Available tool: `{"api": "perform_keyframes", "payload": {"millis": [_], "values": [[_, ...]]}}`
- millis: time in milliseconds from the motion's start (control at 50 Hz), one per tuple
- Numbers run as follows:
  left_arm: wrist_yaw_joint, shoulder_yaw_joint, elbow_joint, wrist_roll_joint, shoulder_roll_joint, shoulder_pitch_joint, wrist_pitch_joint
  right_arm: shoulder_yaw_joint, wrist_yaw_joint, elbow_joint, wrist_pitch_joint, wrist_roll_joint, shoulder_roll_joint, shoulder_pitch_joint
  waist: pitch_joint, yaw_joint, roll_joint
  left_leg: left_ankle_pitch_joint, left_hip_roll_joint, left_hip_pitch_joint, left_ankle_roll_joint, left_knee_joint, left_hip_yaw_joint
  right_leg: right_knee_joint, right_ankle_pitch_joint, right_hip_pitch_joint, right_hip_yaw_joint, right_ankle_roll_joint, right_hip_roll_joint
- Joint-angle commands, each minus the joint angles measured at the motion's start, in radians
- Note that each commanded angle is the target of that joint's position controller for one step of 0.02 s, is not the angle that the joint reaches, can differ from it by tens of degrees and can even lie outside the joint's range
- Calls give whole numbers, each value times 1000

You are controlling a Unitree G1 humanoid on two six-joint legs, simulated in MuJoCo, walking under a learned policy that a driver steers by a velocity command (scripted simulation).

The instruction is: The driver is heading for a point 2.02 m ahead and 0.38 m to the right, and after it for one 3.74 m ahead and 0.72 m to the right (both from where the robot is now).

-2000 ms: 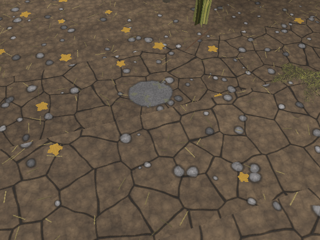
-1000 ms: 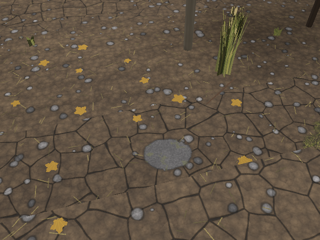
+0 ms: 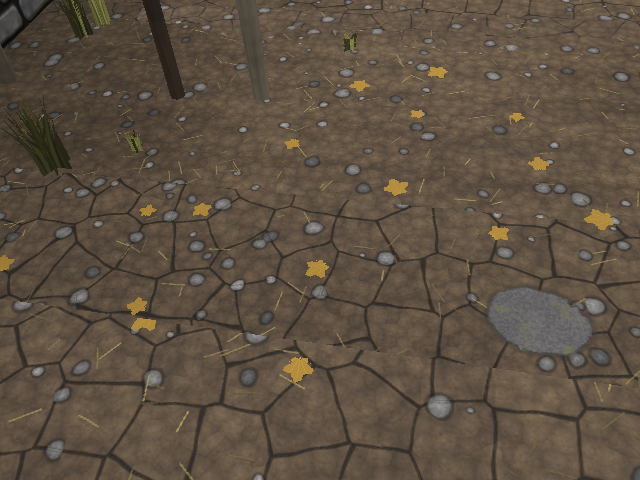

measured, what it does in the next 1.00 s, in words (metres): steps on the spot: left foot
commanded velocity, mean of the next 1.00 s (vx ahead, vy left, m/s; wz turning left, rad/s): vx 0.00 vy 0.00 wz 0.03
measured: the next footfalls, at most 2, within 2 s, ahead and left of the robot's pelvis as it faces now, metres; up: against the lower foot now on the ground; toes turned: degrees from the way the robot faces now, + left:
left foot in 0.14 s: +0.00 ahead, +0.14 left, +0.00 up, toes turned -7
right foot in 1.72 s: +0.43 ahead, -0.21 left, -0.17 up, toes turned -7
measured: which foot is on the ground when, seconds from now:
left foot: up 0.00-0.12, down 0.14-1.00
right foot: down 0.00-1.00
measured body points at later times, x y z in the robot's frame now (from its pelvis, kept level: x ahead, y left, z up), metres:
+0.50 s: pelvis -0.03 +0.02 +0.00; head -0.03 +0.01 +0.45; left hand +0.05 +0.27 -0.14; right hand +0.00 -0.22 -0.15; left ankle -0.04 +0.14 -0.75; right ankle -0.01 -0.08 -0.75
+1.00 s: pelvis -0.03 +0.01 +0.00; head -0.03 +0.01 +0.45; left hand +0.01 +0.26 -0.15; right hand -0.03 -0.22 -0.16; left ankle -0.04 +0.14 -0.75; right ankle -0.01 -0.08 -0.75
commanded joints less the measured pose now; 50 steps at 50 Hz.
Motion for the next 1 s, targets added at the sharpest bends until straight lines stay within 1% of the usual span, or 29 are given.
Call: {"api": "perform_keyframes", "payload": {"millis": [20, 60, 80, 100, 120, 140, 160, 180, 200, 220, 240, 300, 320, 340, 400, 460, 540, 720, 940, 960, 980, 1000], "values": [[6, 22, -40, -8, 141, -20, -7, -13, -12, -13, -1, 9, -63, -1, 4, 3, -176, -30, 42, 3, -18, -159, 59, -87, 252, 72, 205, -94, -220], [2, 26, -15, -3, 160, 7, 1, -8, -24, 10, 0, 16, -50, -2, 2, 15, -198, 1, 51, 55, -12, -286, 97, -71, 273, 86, 223, -89, -218], [0, 28, -5, -3, 165, 6, 1, -7, -29, 29, -2, 17, -48, 16, -4, 5, -190, 72, 58, 97, -7, -364, 105, -60, 300, 82, 224, -81, -214], [-1, 29, 4, -7, 170, -2, 1, -5, -33, 54, -7, 14, -41, 46, -14, -13, -174, 188, 73, 165, 0, -459, 101, -50, 320, 65, 219, -65, -209], [0, 28, 11, -10, 168, -4, -3, -6, -38, 76, -13, 6, -48, 64, -27, -18, -153, 272, 96, 234, 7, -509, 70, -46, 314, 43, 218, -45, -202], [-2, 25, 14, -12, 160, -9, -11, -9, -41, 88, -20, -7, -74, 66, -36, -13, -122, 325, 137, 283, 13, -493, 30, -39, 299, 13, 209, -27, -185], [-6, 27, 18, -17, 156, 9, -16, -18, -41, 99, -24, -7, -112, 37, -19, 24, -60, 372, 149, 252, 22, -425, 26, -57, 257, 9, 176, -17, -145], [-6, 21, 31, -15, 146, -15, -16, -14, -34, 110, -28, 4, -87, 17, -5, 7, -16, 349, 148, 191, 31, -437, 21, -62, 199, 34, 144, -14, -128], [-3, 19, 37, -10, 145, -41, -14, -3, -29, 121, -35, 6, -52, 17, 1, -5, -16, 335, 153, 172, 32, -471, 15, -51, 166, 49, 130, -13, -124], [-3, 18, 45, -6, 143, -47, -12, 1, -30, 136, -38, 5, -46, 16, 3, -4, -10, 337, 157, 168, 33, -490, 12, -47, 161, 54, 122, -12, -124], [-4, 18, 56, -5, 147, -43, -10, 3, -33, 149, -41, 3, -49, 19, 1, -1, -4, 348, 158, 173, 34, -498, 12, -44, 163, 57, 120, -10, -125], [-5, 15, 91, -8, 149, -34, -11, 8, -37, 184, -45, 1, -49, 22, 5, 0, -19, 345, 164, 179, 37, -511, 11, -51, 146, 49, 118, -2, -126], [-5, 11, 103, -3, 136, -36, -12, 14, -38, 199, -48, -4, -33, 24, 7, 1, -23, 302, 162, 169, 37, -514, 16, -54, 94, 49, 115, 4, -121], [-4, 10, 113, -3, 137, -39, -11, 17, -38, 209, -49, -5, -31, 23, 20, 1, -30, 287, 162, 157, 38, -518, 14, -59, 72, 40, 116, 7, -118], [-4, 9, 142, -4, 146, -39, -10, 22, -39, 240, -54, -4, -35, 23, 37, 1, -38, 275, 164, 144, 41, -524, 12, -65, 58, 26, 117, 12, -118], [-2, 6, 166, -4, 147, -39, -10, 29, -41, 267, -59, -2, -27, 25, 32, 1, -43, 274, 165, 143, 44, -525, 14, -66, 57, 23, 118, 15, -119], [0, 3, 195, -6, 147, -35, -10, 35, -41, 294, -61, -3, -18, 26, 33, 1, -46, 270, 165, 141, 46, -524, 17, -68, 53, 13, 119, 18, -119], [4, -3, 242, -7, 135, -18, -13, 45, -42, 336, -63, -3, 2, 35, 28, 0, -41, 266, 162, 138, 48, -515, 25, -68, 49, -1, 124, 19, -122], [8, -8, 276, -7, 118, 2, -15, 52, -44, 362, -62, -4, 13, 54, 28, 0, -44, 268, 161, 132, 48, -501, 32, -69, 55, -5, 131, 15, -123], [7, -8, 279, -6, 116, 9, -14, 54, -44, 364, -62, -5, 19, 63, 7, 0, -51, 209, 152, 138, 48, -502, 39, -81, -19, 3, 134, 14, -118], [7, -2, 278, -5, 132, 8, -11, 50, -44, 361, -60, -7, 14, 66, 12, 0, -64, 132, 132, 128, 52, -481, 53, -89, -117, -8, 143, 6, -112], [7, 8, 276, -5, 154, 13, -6, 45, -43, 355, -59, -10, 6, 72, 14, -1, -85, 24, 106, 108, 62, -440, 76, -92, -251, -21, 156, -13, -106]]}}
